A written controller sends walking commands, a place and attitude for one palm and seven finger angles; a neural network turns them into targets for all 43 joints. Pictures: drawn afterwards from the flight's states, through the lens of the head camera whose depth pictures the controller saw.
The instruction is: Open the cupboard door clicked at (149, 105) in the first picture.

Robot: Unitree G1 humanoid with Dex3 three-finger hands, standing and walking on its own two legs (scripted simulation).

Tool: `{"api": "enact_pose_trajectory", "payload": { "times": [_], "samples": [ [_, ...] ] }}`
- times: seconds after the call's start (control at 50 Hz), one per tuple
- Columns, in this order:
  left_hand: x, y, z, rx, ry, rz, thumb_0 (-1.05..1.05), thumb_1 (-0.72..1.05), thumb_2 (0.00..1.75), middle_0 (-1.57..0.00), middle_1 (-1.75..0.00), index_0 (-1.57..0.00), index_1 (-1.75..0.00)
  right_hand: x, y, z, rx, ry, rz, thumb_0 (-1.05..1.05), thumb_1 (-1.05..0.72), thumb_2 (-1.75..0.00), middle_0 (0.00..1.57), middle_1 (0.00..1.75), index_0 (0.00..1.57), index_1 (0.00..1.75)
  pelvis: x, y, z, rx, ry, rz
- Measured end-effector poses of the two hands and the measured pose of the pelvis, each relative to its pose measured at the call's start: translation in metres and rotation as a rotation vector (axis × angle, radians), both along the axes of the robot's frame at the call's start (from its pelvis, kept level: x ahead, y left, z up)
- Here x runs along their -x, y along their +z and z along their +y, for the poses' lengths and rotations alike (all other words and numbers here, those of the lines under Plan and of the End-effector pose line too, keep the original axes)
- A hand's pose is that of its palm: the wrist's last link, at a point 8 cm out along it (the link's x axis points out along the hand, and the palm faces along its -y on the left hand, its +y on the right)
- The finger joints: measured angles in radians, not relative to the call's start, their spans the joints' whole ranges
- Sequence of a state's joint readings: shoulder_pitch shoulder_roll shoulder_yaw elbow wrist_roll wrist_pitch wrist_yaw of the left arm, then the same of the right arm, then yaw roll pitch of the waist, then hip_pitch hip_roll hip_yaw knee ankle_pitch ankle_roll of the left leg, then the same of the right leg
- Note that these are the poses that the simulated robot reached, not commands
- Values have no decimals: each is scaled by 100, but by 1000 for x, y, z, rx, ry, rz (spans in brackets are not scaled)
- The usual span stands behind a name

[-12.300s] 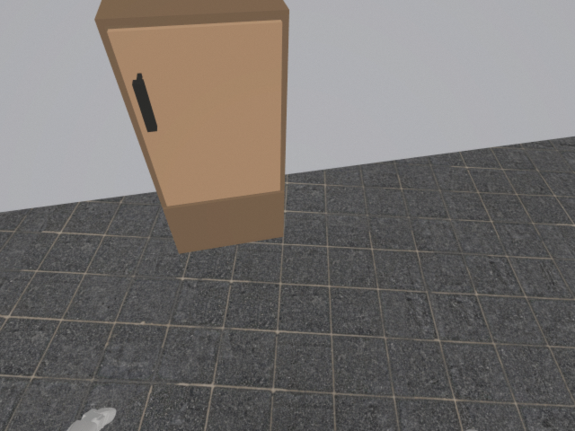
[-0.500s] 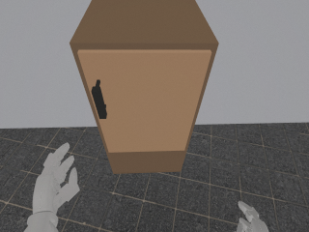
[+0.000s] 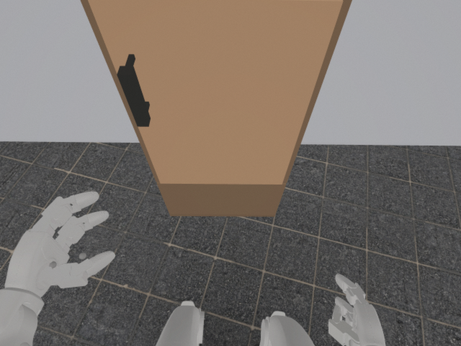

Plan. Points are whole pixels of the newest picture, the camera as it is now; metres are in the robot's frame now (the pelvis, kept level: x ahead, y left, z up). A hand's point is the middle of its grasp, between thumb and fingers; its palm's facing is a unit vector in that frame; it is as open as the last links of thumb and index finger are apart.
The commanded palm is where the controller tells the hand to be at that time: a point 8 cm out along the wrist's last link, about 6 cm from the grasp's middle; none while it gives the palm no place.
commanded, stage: raise the hand with hooked fingers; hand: left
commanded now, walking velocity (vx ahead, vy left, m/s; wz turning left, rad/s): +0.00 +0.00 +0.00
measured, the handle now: (137, 91) +0.58 +0.23 +0.07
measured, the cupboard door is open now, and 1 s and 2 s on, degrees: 0 0 0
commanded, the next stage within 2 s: move the hooked fingers beside the handle in 1.34 s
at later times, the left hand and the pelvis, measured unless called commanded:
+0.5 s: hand (28, 234) +0.26 +0.31 +0.08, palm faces +0.08 -0.99 -0.06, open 13.4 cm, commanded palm +0.24 +0.35 +0.07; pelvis +0.00 +0.05 +0.02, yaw +0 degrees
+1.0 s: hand (38, 202) +0.31 +0.31 +0.08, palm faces +0.04 -1.00 -0.03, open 14.0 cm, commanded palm +0.28 +0.36 +0.09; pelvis +0.01 +0.04 +0.03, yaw -1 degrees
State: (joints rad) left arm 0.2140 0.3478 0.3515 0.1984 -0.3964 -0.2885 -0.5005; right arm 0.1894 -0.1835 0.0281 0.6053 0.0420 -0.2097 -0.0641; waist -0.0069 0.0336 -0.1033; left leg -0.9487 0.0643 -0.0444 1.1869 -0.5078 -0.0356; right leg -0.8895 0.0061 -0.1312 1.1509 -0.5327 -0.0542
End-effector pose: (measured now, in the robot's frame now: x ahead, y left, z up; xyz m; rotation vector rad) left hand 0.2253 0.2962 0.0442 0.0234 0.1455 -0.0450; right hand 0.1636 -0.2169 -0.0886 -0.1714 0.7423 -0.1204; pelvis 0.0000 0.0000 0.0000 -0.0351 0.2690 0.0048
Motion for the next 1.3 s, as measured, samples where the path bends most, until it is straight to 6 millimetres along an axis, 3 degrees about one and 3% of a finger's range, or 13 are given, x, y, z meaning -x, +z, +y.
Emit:
{"api": "enact_pose_trajectory", "payload": {
  "times": [0.1,0.2,0.3,0.48,0.64,0.8,0.94,1.12,1.3],
  "samples": [
    [8,19,22,-26,139,-43,0,10,55,-26,-82,-26,-82,37,12,-11,37,-74,63,2,-90,-90,20,30,21,30,-5,13,12,-8,-21,2],
    [16,16,34,-51,155,-113,0,-2,50,-27,-90,-27,-90,47,17,-20,112,-65,87,2,-90,-90,20,30,20,30,-2,10,26,2,-12,5],
    [9,-2,32,-15,57,-76,0,-14,45,-27,-97,-28,-97,37,27,-15,161,-46,45,2,-90,-90,20,30,20,30,3,8,38,13,-9,-5],
    [-7,37,57,-42,113,-185,-1,-35,36,-29,-111,-30,-111,2,53,28,115,31,-70,1,-90,-90,20,30,20,30,0,20,50,24,-2,-32],
    [-15,26,74,-33,114,-61,-1,-46,31,-30,-118,-30,-118,-9,52,47,82,81,-64,1,-90,-90,20,30,21,30,-2,24,55,28,7,-36],
    [-40,42,76,-46,105,-150,-2,-49,30,-30,-120,-30,-120,4,46,33,110,55,14,1,-90,-90,20,30,21,30,-7,27,51,26,3,-35],
    [-59,44,77,-21,90,-91,-2,-50,30,-30,-120,-30,-120,18,46,12,118,-1,64,1,-90,-90,20,30,21,30,-13,31,44,19,-6,-27],
    [-60,37,55,-21,99,-110,-2,-50,30,-30,-120,-30,-120,23,45,-9,130,-22,87,1,-90,-90,20,30,21,30,-16,30,33,7,-16,-18],
    [-59,42,45,-34,102,-118,-2,-50,30,-30,-120,-30,-120,15,41,-12,97,-23,71,1,-90,-90,20,30,20,30,-16,30,23,0,-14,-23]
  ]
}}
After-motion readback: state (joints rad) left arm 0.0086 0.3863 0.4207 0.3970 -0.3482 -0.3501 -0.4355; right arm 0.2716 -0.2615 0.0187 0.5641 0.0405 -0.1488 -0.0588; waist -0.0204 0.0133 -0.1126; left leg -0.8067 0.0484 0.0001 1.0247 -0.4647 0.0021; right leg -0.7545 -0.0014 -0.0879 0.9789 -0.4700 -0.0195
